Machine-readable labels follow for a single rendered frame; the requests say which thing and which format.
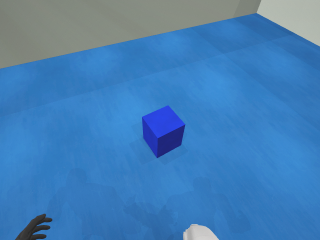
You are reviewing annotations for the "carton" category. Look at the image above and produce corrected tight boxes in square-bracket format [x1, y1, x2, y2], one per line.
[142, 105, 185, 158]

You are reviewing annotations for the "right robot thigh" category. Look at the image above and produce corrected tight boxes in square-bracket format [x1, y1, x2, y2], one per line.
[183, 225, 219, 240]

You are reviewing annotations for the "robot left hand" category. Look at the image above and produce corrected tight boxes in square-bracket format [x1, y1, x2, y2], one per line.
[15, 213, 53, 240]

